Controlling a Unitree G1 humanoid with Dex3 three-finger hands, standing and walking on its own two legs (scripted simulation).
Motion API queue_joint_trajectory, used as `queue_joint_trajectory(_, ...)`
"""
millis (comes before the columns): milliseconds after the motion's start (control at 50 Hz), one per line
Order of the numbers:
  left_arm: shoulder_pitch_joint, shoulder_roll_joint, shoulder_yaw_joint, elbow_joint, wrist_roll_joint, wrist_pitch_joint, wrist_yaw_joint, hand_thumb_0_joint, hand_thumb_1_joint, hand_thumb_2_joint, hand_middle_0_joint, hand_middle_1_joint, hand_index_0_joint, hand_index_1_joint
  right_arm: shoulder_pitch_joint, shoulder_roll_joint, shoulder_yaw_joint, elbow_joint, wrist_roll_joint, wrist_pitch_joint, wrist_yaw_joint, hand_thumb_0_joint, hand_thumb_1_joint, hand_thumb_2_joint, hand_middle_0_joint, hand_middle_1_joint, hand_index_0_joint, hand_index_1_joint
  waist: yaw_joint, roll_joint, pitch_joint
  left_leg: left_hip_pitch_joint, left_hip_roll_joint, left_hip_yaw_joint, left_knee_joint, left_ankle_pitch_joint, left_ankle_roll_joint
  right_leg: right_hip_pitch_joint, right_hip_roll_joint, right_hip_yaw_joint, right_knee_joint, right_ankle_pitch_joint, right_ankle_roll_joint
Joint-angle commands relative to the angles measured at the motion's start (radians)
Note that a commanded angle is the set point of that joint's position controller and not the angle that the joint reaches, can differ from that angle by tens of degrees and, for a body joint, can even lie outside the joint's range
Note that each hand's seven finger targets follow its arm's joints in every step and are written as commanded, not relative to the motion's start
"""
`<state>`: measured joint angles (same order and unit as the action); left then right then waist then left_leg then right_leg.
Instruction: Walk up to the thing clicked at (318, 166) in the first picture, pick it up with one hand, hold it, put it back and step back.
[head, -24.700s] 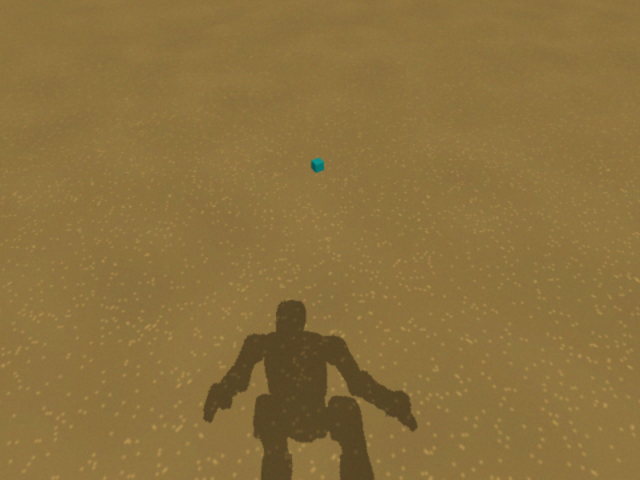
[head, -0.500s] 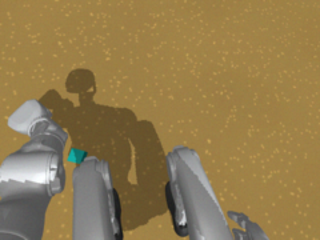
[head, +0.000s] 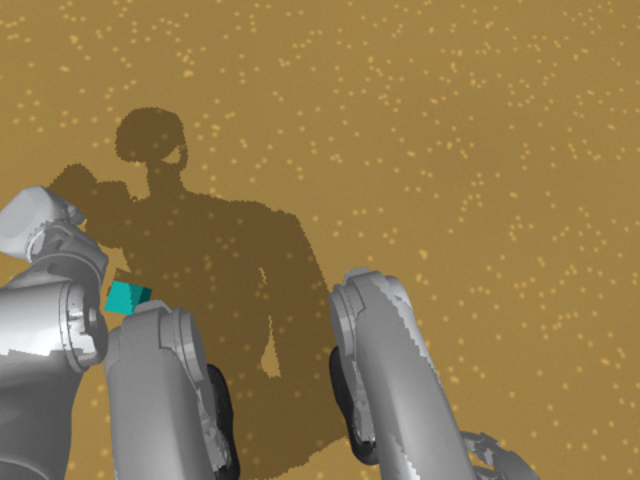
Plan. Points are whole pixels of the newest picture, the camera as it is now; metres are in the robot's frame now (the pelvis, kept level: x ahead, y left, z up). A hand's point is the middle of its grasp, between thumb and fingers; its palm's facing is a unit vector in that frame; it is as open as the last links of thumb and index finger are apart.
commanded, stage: crouch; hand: left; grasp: from above
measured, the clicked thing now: (129, 299) +0.36 +0.27 -0.32
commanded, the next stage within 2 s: lower in 0.10 s
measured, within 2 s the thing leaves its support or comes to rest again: neither
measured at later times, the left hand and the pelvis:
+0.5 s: hand (80, 247) +0.43 +0.29 -0.20, palm faces -0.29 -0.34 -0.89, open 4.5 cm; pelvis +0.00 +0.00 -0.03, yaw -3 degrees
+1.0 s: hand (90, 249) +0.44 +0.29 -0.24, palm faces -0.27 -0.36 -0.90, open 4.5 cm; pelvis +0.00 +0.01 -0.04, yaw -5 degrees
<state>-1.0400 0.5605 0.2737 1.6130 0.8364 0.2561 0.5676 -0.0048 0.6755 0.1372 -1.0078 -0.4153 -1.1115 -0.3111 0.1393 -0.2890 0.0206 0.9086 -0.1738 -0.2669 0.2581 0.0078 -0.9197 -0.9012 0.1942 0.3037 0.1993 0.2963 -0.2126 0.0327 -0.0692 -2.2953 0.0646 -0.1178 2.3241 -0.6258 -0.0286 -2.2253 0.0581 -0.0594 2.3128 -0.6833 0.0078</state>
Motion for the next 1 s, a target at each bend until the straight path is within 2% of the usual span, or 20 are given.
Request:
queue_joint_trajectory(0, -0.319, 0.255, -0.016, -0.124, 0.026, -0.015, 0.050, 0.000, 0.696, 0.150, -1.018, -0.405, -1.115, -0.307, 0.218, -0.201, -0.048, -0.004, -0.005, -0.016, 0.002, 0.000, -0.905, -0.903, 0.200, 0.300, 0.200, 0.300, -0.023, 0.151, -0.687, 0.443, -0.023, 0.101, -0.158, 0.092, 0.056, 0.380, 0.017, -0.057, -0.301, 0.159, -0.018)
queue_joint_trajectory(120, -0.324, 0.272, -0.004, -0.098, 0.034, -0.022, 0.063, 0.000, 0.670, 0.173, -1.032, -0.380, -1.108, -0.303, 0.218, -0.226, -0.046, 0.012, -0.009, -0.026, 0.009, 0.000, -0.909, -0.904, 0.200, 0.300, 0.200, 0.300, -0.022, 0.208, -0.642, 0.451, -0.021, 0.083, -0.155, 0.072, 0.046, 0.289, 0.019, -0.084, -0.257, 0.136, -0.028)
queue_joint_trajectory(240, -0.296, 0.268, -0.001, -0.027, 0.027, -0.020, 0.073, 0.000, 0.665, 0.212, -1.061, -0.388, -1.121, -0.327, 0.224, -0.233, -0.029, 0.015, -0.019, -0.037, 0.025, 0.000, -0.914, -0.906, 0.200, 0.300, 0.200, 0.300, -0.035, 0.167, -0.591, 0.400, -0.022, 0.077, -0.128, 0.084, 0.051, 0.299, 0.024, -0.088, -0.251, 0.155, -0.021)
queue_joint_trajectory(300, -0.312, 0.292, 0.009, -0.030, 0.042, -0.034, 0.074, 0.000, 0.668, 0.210, -1.057, -0.394, -1.119, -0.330, 0.240, -0.242, -0.020, 0.012, -0.026, -0.044, 0.035, 0.000, -0.915, -0.906, 0.200, 0.300, 0.200, 0.300, -0.056, 0.172, -0.586, 0.407, -0.020, 0.065, -0.115, 0.107, 0.049, 0.294, 0.025, -0.103, -0.231, 0.177, -0.023)
queue_joint_trajectory(320, -0.285, 0.290, 0.010, 0.013, 0.043, -0.031, 0.076, 0.000, 0.667, 0.200, -1.060, -0.388, -1.122, -0.325, 0.225, -0.243, -0.015, 0.007, -0.024, -0.044, 0.036, 0.000, -0.916, -0.906, 0.200, 0.300, 0.200, 0.300, -0.042, 0.167, -0.576, 0.398, -0.020, 0.064, -0.115, 0.094, 0.050, 0.285, 0.028, -0.103, -0.227, 0.163, -0.024)
queue_joint_trajectory(360, -0.320, 0.340, 0.024, -0.026, 0.055, -0.049, 0.081, 0.000, 0.692, 0.214, -1.076, -0.389, -1.137, -0.327, 0.233, -0.248, -0.009, 0.011, -0.032, -0.050, 0.042, 0.000, -0.914, -0.906, 0.200, 0.300, 0.200, 0.300, -0.055, 0.181, -0.570, 0.383, -0.022, 0.064, -0.101, 0.086, 0.053, 0.283, 0.027, -0.103, -0.224, 0.154, -0.022)
queue_joint_trajectory(400, -0.294, 0.314, 0.008, 0.036, 0.061, -0.048, 0.085, 0.000, 0.691, 0.219, -1.088, -0.381, -1.143, -0.325, 0.214, -0.245, 0.000, -0.001, -0.034, -0.052, 0.048, 0.000, -0.916, -0.907, 0.200, 0.300, 0.200, 0.300, -0.060, 0.170, -0.556, 0.372, -0.021, 0.064, -0.090, 0.073, 0.054, 0.282, 0.030, -0.105, -0.219, 0.143, -0.022)
queue_joint_trajectory(460, -0.309, 0.360, 0.045, -0.018, 0.059, -0.063, 0.101, 0.000, 0.692, 0.211, -1.086, -0.373, -1.142, -0.317, 0.220, -0.261, 0.000, -0.003, -0.036, -0.058, 0.054, 0.000, -0.915, -0.906, 0.200, 0.300, 0.200, 0.300, -0.050, 0.220, -0.576, 0.415, -0.016, 0.055, -0.090, 0.084, 0.047, 0.271, 0.033, -0.118, -0.205, 0.157, -0.025)
queue_joint_trajectory(540, -0.287, 0.368, 0.058, 0.007, 0.064, -0.075, 0.129, 0.000, 0.658, 0.223, -1.079, -0.352, -1.123, -0.308, 0.208, -0.261, 0.009, -0.008, -0.042, -0.060, 0.064, 0.000, -0.915, -0.906, 0.200, 0.300, 0.200, 0.300, -0.050, 0.247, -0.575, 0.400, -0.015, 0.055, -0.078, 0.082, 0.047, 0.284, 0.037, -0.121, -0.198, 0.162, -0.026)
queue_joint_trajectory(580, -0.302, 0.367, 0.049, -0.009, 0.068, -0.074, 0.134, 0.000, 0.675, 0.244, -1.096, -0.355, -1.137, -0.313, 0.221, -0.258, 0.012, -0.005, -0.047, -0.060, 0.069, 0.000, -0.914, -0.905, 0.200, 0.300, 0.200, 0.300, -0.064, 0.256, -0.576, 0.421, -0.014, 0.057, -0.068, 0.101, 0.044, 0.293, 0.035, -0.122, -0.192, 0.186, -0.025)
queue_joint_trajectory(620, -0.336, 0.396, 0.081, -0.045, 0.062, -0.078, 0.150, 0.000, 0.706, 0.238, -1.095, -0.354, -1.144, -0.304, 0.240, -0.273, 0.010, 0.005, -0.055, -0.063, 0.073, 0.000, -0.909, -0.900, 0.200, 0.300, 0.200, 0.300, -0.077, 0.274, -0.587, 0.441, -0.008, 0.049, -0.062, 0.131, 0.041, 0.291, 0.038, -0.134, -0.184, 0.220, -0.024)
queue_joint_trajectory(700, -0.316, 0.393, 0.076, 0.015, 0.055, -0.082, 0.166, 0.000, 0.695, 0.238, -1.086, -0.353, -1.136, -0.302, 0.248, -0.280, 0.026, 0.009, -0.069, -0.072, 0.090, 0.000, -0.909, -0.900, 0.200, 0.300, 0.200, 0.300, -0.099, 0.246, -0.545, 0.410, -0.007, 0.042, -0.043, 0.138, 0.044, 0.318, 0.036, -0.140, -0.186, 0.235, -0.020)
queue_joint_trajectory(720, -0.271, 0.381, 0.064, 0.091, 0.047, -0.075, 0.165, 0.000, 0.697, 0.230, -1.088, -0.345, -1.136, -0.295, 0.217, -0.286, 0.030, 0.005, -0.069, -0.074, 0.092, 0.000, -0.910, -0.901, 0.200, 0.300, 0.200, 0.300, -0.089, 0.224, -0.515, 0.371, -0.008, 0.039, -0.037, 0.108, 0.050, 0.304, 0.038, -0.139, -0.188, 0.205, -0.017)
queue_joint_trajectory(740, -0.291, 0.410, 0.088, 0.024, 0.043, -0.081, 0.165, 0.000, 0.714, 0.238, -1.103, -0.341, -1.151, -0.292, 0.244, -0.285, 0.028, 0.008, -0.067, -0.077, 0.093, 0.000, -0.909, -0.900, 0.200, 0.300, 0.200, 0.300, -0.095, 0.225, -0.537, 0.396, -0.008, 0.039, -0.037, 0.132, 0.049, 0.321, 0.037, -0.139, -0.194, 0.222, -0.017)
queue_joint_trajectory(780, -0.264, 0.389, 0.065, 0.073, 0.034, -0.078, 0.156, 0.000, 0.711, 0.212, -1.095, -0.336, -1.147, -0.282, 0.226, -0.291, 0.037, -0.002, -0.067, -0.083, 0.098, 0.000, -0.909, -0.901, 0.200, 0.300, 0.200, 0.300, -0.096, 0.238, -0.506, 0.400, -0.006, 0.032, -0.043, 0.110, 0.046, 0.297, 0.039, -0.148, -0.189, 0.197, -0.022)
queue_joint_trajectory(820, -0.252, 0.443, 0.094, 0.064, 0.037, -0.084, 0.157, 0.000, 0.666, 0.218, -1.082, -0.313, -1.121, -0.273, 0.229, -0.305, 0.038, 0.000, -0.059, -0.083, 0.097, 0.000, -0.910, -0.902, 0.200, 0.300, 0.200, 0.300, -0.087, 0.252, -0.530, 0.408, -0.004, 0.025, -0.046, 0.119, 0.044, 0.312, 0.044, -0.153, -0.183, 0.210, -0.024)
queue_joint_trajectory(840, -0.273, 0.440, 0.079, 0.070, 0.044, -0.085, 0.156, 0.000, 0.683, 0.203, -1.074, -0.328, -1.125, -0.276, 0.235, -0.300, 0.048, -0.005, -0.065, -0.083, 0.099, 0.000, -0.909, -0.901, 0.200, 0.300, 0.200, 0.300, -0.105, 0.248, -0.524, 0.408, -0.003, 0.026, -0.037, 0.128, 0.046, 0.323, 0.044, -0.153, -0.177, 0.223, -0.023)
queue_joint_trajectory(900, -0.275, 0.460, 0.084, 0.072, 0.046, -0.093, 0.164, 0.000, 0.673, 0.253, -1.102, -0.298, -1.130, -0.269, 0.215, -0.306, 0.057, -0.010, -0.060, -0.090, 0.100, 0.000, -0.907, -0.901, 0.200, 0.300, 0.200, 0.300, -0.105, 0.257, -0.494, 0.392, -0.002, 0.015, -0.039, 0.090, 0.047, 0.292, 0.048, -0.160, -0.178, 0.186, -0.026)
queue_joint_trajectory(920, -0.302, 0.456, 0.060, 0.074, 0.052, -0.097, 0.162, 0.000, 0.697, 0.253, -1.114, -0.305, -1.146, -0.272, 0.205, -0.305, 0.065, -0.014, -0.066, -0.094, 0.102, 0.000, -0.908, -0.901, 0.200, 0.300, 0.200, 0.300, -0.126, 0.252, -0.468, 0.382, -0.003, 0.015, -0.030, 0.077, 0.048, 0.280, 0.045, -0.160, -0.176, 0.173, -0.024)
queue_joint_trajectory(980, -0.276, 0.483, 0.101, 0.088, 0.043, -0.108, 0.180, 0.000, 0.699, 0.239, -1.106, -0.300, -1.143, -0.263, 0.224, -0.311, 0.072, -0.017, -0.067, -0.098, 0.104, 0.000, -0.906, -0.901, 0.200, 0.300, 0.200, 0.300, -0.121, 0.239, -0.476, 0.369, -0.001, 0.015, -0.023, 0.097, 0.050, 0.319, 0.050, -0.157, -0.189, 0.195, -0.020)
